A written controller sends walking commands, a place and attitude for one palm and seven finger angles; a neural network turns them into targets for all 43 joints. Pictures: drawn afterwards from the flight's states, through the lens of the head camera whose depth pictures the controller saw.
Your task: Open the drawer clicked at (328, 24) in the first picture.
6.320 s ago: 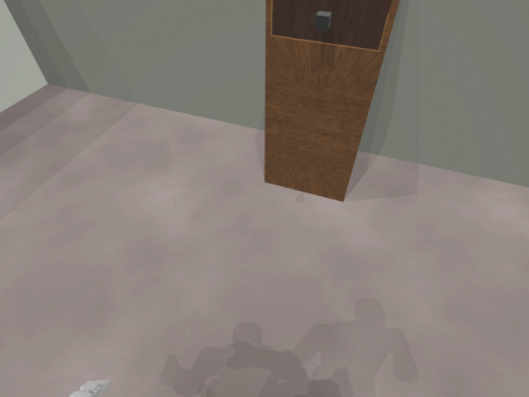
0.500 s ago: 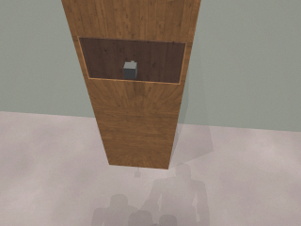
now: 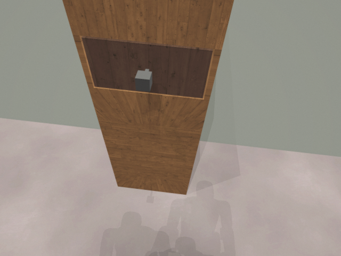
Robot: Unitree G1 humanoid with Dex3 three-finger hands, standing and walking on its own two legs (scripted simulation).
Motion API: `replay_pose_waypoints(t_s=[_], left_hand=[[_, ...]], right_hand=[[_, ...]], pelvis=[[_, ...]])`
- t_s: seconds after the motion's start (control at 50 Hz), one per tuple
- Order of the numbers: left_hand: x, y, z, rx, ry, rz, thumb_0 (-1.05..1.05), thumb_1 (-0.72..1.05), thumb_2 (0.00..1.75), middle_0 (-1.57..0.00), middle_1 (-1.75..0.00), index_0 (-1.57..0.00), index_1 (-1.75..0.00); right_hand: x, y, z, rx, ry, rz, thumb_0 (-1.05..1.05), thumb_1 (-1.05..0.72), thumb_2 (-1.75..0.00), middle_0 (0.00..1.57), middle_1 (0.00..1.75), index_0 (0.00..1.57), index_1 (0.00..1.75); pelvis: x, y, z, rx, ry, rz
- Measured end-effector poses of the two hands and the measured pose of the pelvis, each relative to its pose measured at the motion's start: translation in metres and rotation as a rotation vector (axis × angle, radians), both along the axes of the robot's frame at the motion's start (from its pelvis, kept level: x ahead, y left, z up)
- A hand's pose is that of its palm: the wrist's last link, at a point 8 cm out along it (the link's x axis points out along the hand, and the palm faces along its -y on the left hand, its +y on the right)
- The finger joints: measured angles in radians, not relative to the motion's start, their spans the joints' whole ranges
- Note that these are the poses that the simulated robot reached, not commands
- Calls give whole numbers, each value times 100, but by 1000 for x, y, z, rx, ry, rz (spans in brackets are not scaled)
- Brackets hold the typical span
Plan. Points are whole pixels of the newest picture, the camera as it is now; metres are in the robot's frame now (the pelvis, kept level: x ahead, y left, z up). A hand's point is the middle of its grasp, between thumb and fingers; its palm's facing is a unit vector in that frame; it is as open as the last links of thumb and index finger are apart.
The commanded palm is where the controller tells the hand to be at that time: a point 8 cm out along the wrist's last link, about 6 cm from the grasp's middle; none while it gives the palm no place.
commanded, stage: shuffle to correct the standing spot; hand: left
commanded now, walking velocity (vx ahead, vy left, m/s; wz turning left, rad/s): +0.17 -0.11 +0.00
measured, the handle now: (145, 77) +0.59 +0.13 +0.10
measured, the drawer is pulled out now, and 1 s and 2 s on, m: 0.00 0.00 0.00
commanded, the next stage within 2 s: come to a stop and stand still in 0.20 s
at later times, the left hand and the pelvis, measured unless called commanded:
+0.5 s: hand (130, 250) +0.17 +0.12 -0.17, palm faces -0.03 -0.97 -0.26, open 7.4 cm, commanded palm none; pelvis +0.08 -0.07 -0.01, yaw -2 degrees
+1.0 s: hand out of the picture +0.07 +0.14 -0.17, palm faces +0.07 -0.98 -0.18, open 7.4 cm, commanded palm none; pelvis +0.04 -0.05 +0.01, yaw +0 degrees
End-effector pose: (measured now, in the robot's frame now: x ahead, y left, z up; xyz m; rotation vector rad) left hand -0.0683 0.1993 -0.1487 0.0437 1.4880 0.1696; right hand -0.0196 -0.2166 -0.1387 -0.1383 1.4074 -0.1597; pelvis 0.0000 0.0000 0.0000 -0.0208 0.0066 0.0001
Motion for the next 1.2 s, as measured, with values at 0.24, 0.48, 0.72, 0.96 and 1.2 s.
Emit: replay_pose_waypoints(t_s=[0.24, 0.48, 0.72, 0.96, 1.2], left_hand=[[95, 0, 1, -31, -43, -92, 1, 91, 90, -20, -30, -20, -30], [230, -27, 15, 130, -261, -175, 2, 93, 90, -20, -30, -19, -30], [237, -63, 23, 93, -373, -112, -1, 92, 90, -20, -30, -20, -30], [150, -10, 8, 71, -220, -51, 0, 91, 90, -20, -30, -20, -30], [91, -40, 13, 31, -17, -73, 1, 91, 90, -20, -30, -19, -30]], right_hand=[[34, 1, 16, -30, -46, -52, 1, -92, -90, 20, 30, 20, 30], [9, -39, -14, 92, 175, -118, 1, -91, -90, 21, 30, 20, 30], [95, -100, -5, -5, -30, -22, 1, -92, -90, 20, 30, 20, 30], [69, -61, 17, -48, -99, 12, 0, -92, -90, 20, 30, 20, 30], [13, -27, 7, 65, 49, -50, 1, -91, -90, 20, 30, 20, 30]], pelvis=[[45, -7, 10, 9, -3, -40], [83, -68, -8, 55, -6, -37], [63, -80, 1, 57, -18, 1], [38, -51, 7, 20, -2, -2], [42, -57, 12, 42, 23, -11]])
